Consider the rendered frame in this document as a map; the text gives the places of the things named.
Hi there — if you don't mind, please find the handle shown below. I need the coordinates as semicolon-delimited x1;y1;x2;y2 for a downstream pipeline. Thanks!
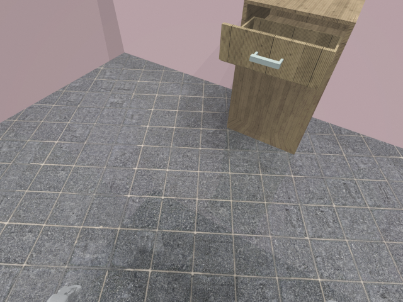
249;52;283;69

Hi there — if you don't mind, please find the cabinet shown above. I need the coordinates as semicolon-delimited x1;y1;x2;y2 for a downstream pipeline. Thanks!
227;0;365;155

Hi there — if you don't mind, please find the drawer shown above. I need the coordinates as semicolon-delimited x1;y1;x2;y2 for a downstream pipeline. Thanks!
219;16;343;90

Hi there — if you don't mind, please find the left robot hand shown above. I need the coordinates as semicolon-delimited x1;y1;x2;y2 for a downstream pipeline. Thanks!
47;285;82;302

